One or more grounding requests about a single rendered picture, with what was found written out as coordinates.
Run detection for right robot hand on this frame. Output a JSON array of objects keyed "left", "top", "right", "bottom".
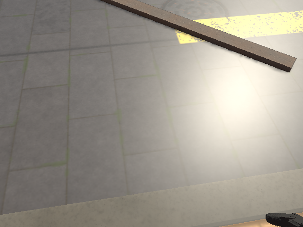
[{"left": 265, "top": 213, "right": 303, "bottom": 227}]

